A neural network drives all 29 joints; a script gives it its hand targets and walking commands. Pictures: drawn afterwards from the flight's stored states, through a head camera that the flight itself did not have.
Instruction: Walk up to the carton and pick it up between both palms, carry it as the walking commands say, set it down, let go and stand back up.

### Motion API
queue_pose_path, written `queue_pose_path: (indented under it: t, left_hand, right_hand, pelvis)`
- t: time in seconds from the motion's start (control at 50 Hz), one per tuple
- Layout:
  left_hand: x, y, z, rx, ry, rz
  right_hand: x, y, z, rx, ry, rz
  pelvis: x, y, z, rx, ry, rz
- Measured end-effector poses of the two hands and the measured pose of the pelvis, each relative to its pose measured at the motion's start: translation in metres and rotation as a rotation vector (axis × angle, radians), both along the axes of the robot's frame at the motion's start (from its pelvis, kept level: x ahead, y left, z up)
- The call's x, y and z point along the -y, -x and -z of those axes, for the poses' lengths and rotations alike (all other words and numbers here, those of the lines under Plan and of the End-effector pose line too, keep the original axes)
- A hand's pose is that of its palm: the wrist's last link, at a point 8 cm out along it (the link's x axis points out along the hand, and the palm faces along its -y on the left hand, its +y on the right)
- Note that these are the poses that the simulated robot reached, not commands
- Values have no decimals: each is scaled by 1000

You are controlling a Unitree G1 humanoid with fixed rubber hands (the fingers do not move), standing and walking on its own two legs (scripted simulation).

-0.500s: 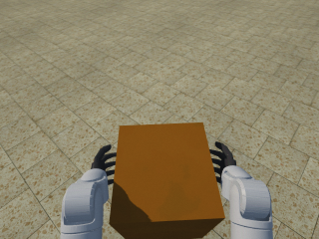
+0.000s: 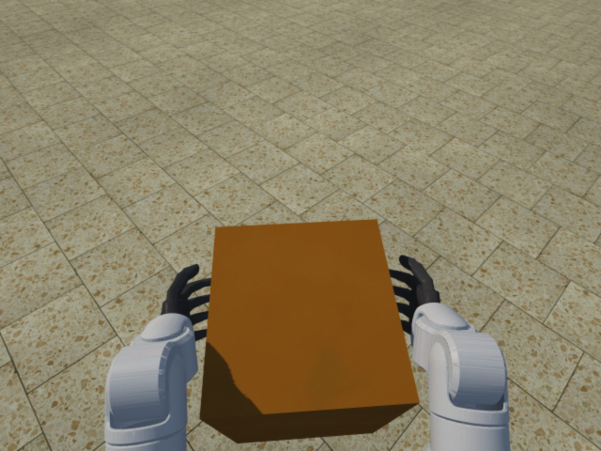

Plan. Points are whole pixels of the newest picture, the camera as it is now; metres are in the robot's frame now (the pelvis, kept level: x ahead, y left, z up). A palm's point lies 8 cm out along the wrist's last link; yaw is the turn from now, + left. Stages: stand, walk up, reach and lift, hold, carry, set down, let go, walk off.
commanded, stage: carry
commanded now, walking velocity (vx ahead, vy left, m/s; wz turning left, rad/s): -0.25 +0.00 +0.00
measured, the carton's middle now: (301, 340) +0.28 +0.02 +0.01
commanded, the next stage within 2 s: none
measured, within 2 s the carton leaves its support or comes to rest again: neither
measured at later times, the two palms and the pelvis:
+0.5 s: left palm out of the picture +0.07 +0.15 +0.06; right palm out of the picture +0.09 -0.14 +0.08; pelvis -0.19 +0.00 +0.00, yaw +1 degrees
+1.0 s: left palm out of the picture -0.10 +0.10 +0.08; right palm out of the picture -0.11 -0.19 +0.08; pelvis -0.38 -0.02 +0.00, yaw -1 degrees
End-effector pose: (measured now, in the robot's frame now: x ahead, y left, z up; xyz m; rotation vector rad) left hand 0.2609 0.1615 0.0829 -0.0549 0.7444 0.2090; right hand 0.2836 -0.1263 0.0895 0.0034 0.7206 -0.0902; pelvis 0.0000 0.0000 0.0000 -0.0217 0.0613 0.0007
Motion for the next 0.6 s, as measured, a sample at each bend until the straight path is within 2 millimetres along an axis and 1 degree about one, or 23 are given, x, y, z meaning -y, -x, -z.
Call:
queue_pose_path:
  t: [0.04, 0.08, 0.16, 0.22, 0.28, 0.34, 0.4, 0.44, 0.5, 0.54, 0.6]
  left_hand:
    - [10, 10, -2, 12, -12, 12]
    - [23, 22, -2, 15, -31, 33]
    - [47, 49, 2, -48, -56, 103]
    - [57, 68, 1, -61, -69, 137]
    - [59, 84, -3, -39, -68, 148]
    - [54, 104, -3, -13, -57, 143]
    - [40, 129, 2, -1, -38, 123]
    - [28, 149, 10, -1, -19, 102]
    - [11, 186, 19, -45, 3, 59]
    - [3, 208, 19, -70, 12, 33]
    - [-3, 234, 15, -62, 17, 4]
  right_hand:
    - [10, 15, 2, 12, -11, 13]
    - [24, 32, 7, 16, -28, 33]
    - [48, 75, 15, -45, -44, 91]
    - [57, 102, 15, -58, -64, 129]
    - [60, 122, 11, -34, -70, 148]
    - [54, 140, 7, -8, -63, 148]
    - [41, 158, 5, 4, -43, 128]
    - [29, 172, 7, 4, -21, 104]
    - [11, 196, 11, -40, 9, 50]
    - [3, 211, 12, -64, 20, 21]
    - [-4, 230, 8, -56, 22, -4]
  pelvis:
    - [6, 14, 3, -5, -5, 5]
    - [13, 29, 8, -3, -8, 14]
    - [19, 57, -1, 7, -38, 10]
    - [19, 79, -4, 9, -56, 15]
    - [18, 102, -4, 3, -64, 16]
    - [14, 125, -1, -11, -62, 8]
    - [7, 149, 3, -23, -53, -4]
    - [2, 167, 7, -21, -49, -16]
    - [-3, 190, 3, -4, -32, -15]
    - [-3, 205, -1, 8, -13, -16]
    - [-2, 227, -3, 9, 3, -15]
